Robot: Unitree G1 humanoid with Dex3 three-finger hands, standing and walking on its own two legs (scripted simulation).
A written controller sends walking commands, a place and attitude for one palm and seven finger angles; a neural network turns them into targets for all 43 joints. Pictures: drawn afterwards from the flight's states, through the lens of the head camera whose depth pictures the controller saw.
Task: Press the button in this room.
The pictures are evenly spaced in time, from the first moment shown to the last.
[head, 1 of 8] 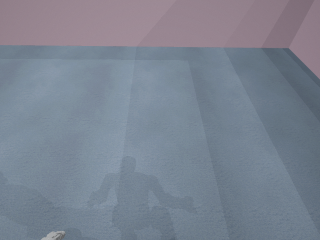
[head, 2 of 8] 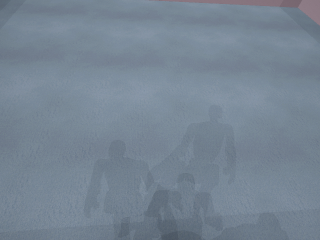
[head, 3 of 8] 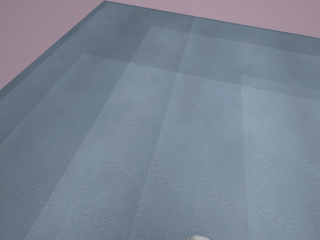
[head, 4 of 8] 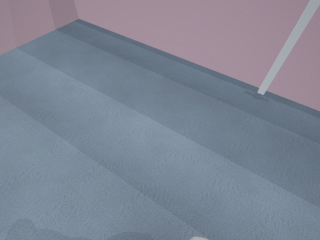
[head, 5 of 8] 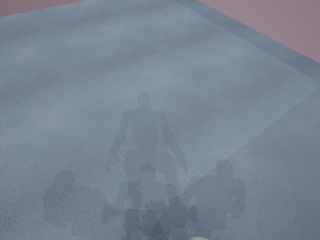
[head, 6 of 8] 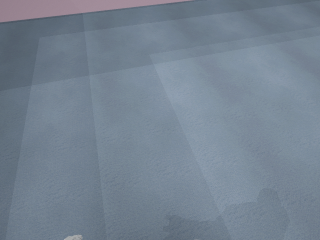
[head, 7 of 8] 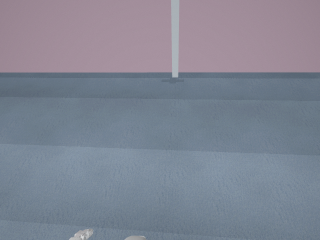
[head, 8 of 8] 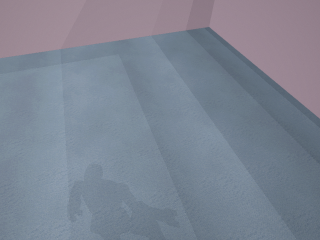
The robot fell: no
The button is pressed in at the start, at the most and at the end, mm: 0 0 0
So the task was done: no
